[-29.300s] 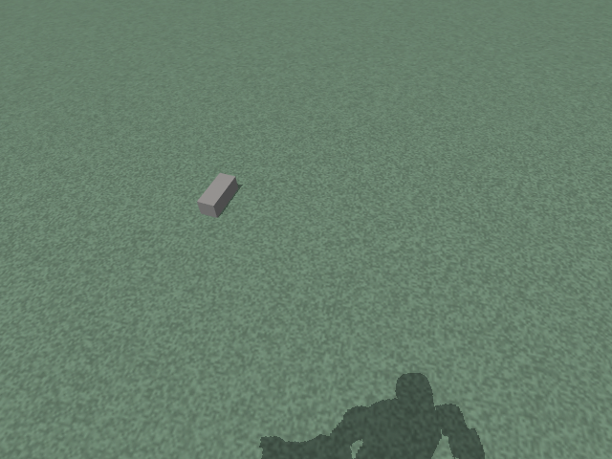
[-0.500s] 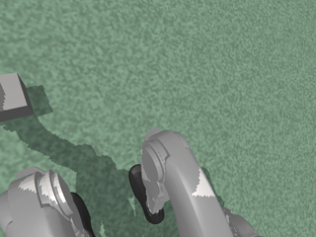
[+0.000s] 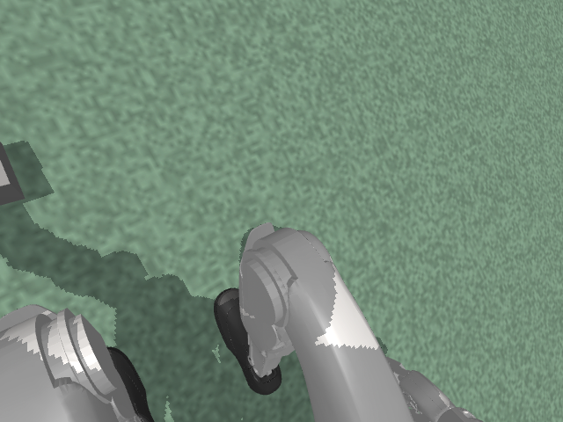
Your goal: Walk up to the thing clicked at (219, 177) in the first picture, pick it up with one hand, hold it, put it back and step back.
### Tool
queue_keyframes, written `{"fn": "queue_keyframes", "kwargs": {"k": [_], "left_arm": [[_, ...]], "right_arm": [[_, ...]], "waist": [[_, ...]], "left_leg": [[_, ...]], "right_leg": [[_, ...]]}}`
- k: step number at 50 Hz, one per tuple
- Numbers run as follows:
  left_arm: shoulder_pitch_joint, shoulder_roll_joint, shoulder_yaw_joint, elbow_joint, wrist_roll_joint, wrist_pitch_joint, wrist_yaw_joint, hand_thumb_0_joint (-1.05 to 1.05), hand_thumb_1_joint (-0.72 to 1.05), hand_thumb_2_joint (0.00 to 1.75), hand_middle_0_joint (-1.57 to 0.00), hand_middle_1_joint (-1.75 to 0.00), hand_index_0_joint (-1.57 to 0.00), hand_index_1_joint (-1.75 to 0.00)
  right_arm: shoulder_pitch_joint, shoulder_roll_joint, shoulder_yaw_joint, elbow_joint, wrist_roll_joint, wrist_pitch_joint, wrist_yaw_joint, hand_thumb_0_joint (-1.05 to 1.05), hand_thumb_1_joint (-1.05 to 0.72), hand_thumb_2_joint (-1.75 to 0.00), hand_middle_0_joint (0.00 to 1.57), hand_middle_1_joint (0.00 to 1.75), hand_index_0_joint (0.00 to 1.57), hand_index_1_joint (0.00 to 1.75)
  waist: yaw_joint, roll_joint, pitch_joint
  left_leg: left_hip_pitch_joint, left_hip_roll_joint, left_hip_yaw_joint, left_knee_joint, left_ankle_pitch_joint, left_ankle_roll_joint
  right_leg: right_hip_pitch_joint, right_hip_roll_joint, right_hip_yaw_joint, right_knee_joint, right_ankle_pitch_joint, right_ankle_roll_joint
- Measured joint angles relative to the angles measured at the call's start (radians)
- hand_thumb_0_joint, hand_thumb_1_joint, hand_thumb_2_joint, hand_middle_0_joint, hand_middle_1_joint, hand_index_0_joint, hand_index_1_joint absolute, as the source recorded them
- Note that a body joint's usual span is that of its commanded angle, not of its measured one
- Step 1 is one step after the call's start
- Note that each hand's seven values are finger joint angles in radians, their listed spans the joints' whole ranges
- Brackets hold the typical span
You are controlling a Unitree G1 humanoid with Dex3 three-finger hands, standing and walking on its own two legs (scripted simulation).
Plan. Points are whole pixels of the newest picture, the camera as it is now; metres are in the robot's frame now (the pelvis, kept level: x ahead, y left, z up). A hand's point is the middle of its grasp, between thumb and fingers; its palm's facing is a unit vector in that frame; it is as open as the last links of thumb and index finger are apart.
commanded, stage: rest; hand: left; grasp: from above
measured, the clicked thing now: out of the picture +0.48 +0.33 -0.27
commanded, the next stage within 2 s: open in 0.04 s
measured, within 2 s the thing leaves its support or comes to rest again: rests again in 1.20 s
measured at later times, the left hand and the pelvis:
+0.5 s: hand out of the picture +0.47 +0.32 -0.23, palm faces -0.44 -0.11 -0.89, open 12.6 cm; pelvis +0.00 +0.00 +0.00, yaw -1 degrees
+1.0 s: hand out of the picture +0.47 +0.32 -0.23, palm faces -0.46 -0.12 -0.88, open 13.8 cm; pelvis +0.00 +0.00 +0.00, yaw -1 degrees
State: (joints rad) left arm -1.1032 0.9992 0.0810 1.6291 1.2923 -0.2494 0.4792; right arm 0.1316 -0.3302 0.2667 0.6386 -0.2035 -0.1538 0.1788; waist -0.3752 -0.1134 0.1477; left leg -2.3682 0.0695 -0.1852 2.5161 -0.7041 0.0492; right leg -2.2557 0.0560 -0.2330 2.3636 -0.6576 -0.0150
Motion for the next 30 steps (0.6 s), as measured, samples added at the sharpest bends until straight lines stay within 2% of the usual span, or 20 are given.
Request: {"fn": "queue_keyframes", "kwargs": {"k": [4,11,17,25,30], "left_arm": [[-0.005,0.004,-0.011,0.014,0.002,0.003,0.007,-0.02,-0.15,0.59,-0.53,-0.69,-0.55,-0.66],[-0.008,0.03,-0.001,0.046,0.018,-0.001,0.018,-0.01,-0.15,0.6,-0.51,-0.71,-0.54,-0.68],[-0.008,0.043,0.003,0.054,0.023,-0.008,0.017,0.0,-0.15,0.66,-0.44,-0.77,-0.46,-0.74],[-0.008,0.046,-0.017,0.031,0.024,-0.008,0.029,0.0,-0.27,0.77,-0.29,-0.87,-0.31,-0.84],[-0.012,0.044,-0.012,0.029,0.02,0.007,0.03,0.0,-0.36,0.84,-0.21,-0.92,-0.22,-0.9]], "right_arm": [[-0.003,0.004,0.015,-0.003,0.0,-0.005,0.002,0.0,-0.91,-0.9,0.2,0.3,0.2,0.3],[-0.002,0.004,0.036,-0.016,-0.006,-0.01,0.002,0.0,-0.91,-0.9,0.2,0.3,0.2,0.3],[0.008,-0.002,0.05,-0.021,-0.012,-0.014,0.005,0.0,-0.9,-0.9,0.2,0.3,0.2,0.3],[0.018,-0.005,0.052,-0.018,-0.013,-0.019,0.006,0.0,-0.9,-0.9,0.2,0.3,0.21,0.3],[0.019,-0.004,0.047,-0.022,-0.012,-0.026,0.01,0.0,-0.9,-0.9,0.2,0.3,0.21,0.3]], "waist": [[-0.004,-0.007,-0.002],[-0.022,-0.014,0.0],[-0.026,-0.019,0.007],[-0.022,-0.022,0.006],[-0.025,-0.021,-0.001]], "left_leg": [[0.004,0.001,-0.003,0.001,0.0,0.001],[0.006,-0.002,-0.013,0.006,0.006,0.002],[0.004,-0.001,-0.016,0.008,0.012,0.004],[-0.001,0.003,-0.019,0.012,0.007,0.007],[-0.002,0.001,-0.02,0.011,0.002,0.006]], "right_leg": [[0.007,0.002,-0.002,-0.003,0.002,0.002],[0.015,0.002,-0.01,-0.005,0.008,0.004],[0.014,0.004,-0.012,-0.006,0.016,0.006],[0.01,0.009,-0.015,-0.008,0.016,0.011],[0.01,0.009,-0.015,-0.009,0.01,0.011]]}}
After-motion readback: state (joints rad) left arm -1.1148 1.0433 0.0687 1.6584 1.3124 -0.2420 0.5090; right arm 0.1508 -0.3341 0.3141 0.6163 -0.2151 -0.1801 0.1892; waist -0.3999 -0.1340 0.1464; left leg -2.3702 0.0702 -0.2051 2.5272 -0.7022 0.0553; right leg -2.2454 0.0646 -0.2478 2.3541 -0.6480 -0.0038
